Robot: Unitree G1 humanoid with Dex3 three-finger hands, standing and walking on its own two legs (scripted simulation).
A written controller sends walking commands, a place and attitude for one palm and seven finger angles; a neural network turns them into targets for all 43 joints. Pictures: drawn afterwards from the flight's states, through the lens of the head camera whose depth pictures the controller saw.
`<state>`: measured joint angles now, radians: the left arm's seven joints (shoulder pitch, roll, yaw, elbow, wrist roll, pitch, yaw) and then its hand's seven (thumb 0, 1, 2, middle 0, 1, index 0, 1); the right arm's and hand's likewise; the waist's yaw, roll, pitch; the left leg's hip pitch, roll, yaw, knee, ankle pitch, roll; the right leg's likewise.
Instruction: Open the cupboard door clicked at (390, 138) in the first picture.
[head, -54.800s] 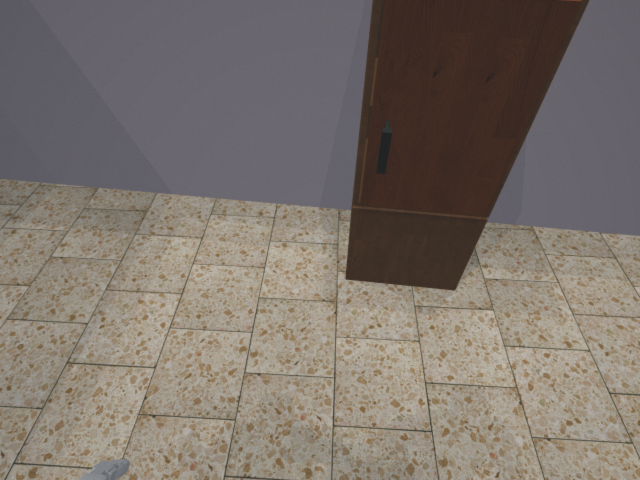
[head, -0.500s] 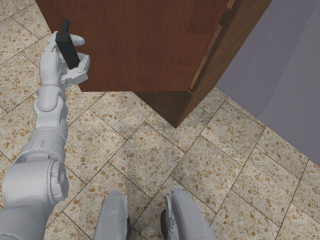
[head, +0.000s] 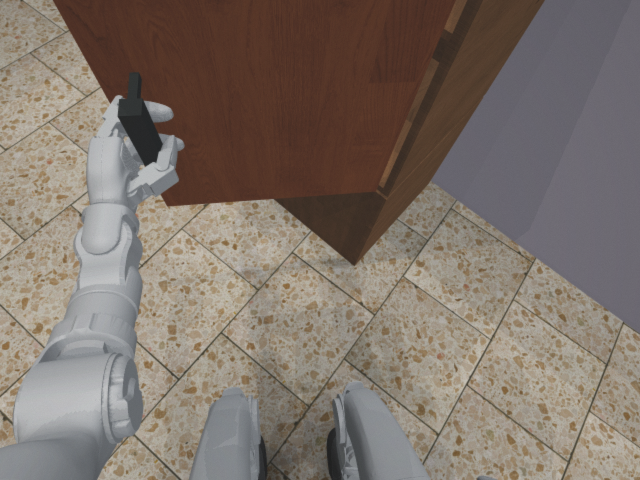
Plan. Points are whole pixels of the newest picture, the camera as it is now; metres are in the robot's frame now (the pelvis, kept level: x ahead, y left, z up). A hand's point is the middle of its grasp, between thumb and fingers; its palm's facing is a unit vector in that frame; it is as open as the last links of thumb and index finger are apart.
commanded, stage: pull the door open along its arc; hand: left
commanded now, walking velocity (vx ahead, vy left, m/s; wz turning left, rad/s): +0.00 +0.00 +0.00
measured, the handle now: (149, 130) +0.54 +0.18 +0.04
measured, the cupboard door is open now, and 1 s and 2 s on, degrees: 49 88 88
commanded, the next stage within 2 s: open thumb and fingers to let go in 0.84 s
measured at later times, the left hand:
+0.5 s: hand (221, 269) +0.35 +0.09 +0.04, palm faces +0.37 -0.93 +0.04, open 6.4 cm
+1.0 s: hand (283, 322) +0.29 +0.03 +0.03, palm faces +0.35 -0.93 -0.02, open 6.2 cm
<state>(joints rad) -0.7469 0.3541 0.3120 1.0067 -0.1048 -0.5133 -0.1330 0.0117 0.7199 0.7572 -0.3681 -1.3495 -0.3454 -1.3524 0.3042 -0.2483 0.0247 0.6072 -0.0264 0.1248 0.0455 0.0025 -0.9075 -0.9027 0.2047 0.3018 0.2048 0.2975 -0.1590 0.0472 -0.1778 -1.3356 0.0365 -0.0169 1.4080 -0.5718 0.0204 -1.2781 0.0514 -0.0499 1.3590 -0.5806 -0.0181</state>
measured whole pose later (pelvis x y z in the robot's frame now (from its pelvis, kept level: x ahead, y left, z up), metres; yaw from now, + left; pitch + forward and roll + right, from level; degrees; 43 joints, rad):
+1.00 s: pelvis +0.02 -0.06 +0.02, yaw +6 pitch +22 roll +1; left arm 0.13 -0.09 -0.25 0.31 0.14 -0.53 0.55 0.01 0.65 0.76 -0.32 -1.32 -0.35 -1.34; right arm 0.15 -0.19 0.00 0.60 -0.10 -0.08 0.03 0.01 -0.91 -0.90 0.20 0.30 0.20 0.30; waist -0.02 0.01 -0.22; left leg -1.14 -0.01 -0.07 1.31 -0.55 -0.06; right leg -1.10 0.01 -0.10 1.34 -0.64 -0.10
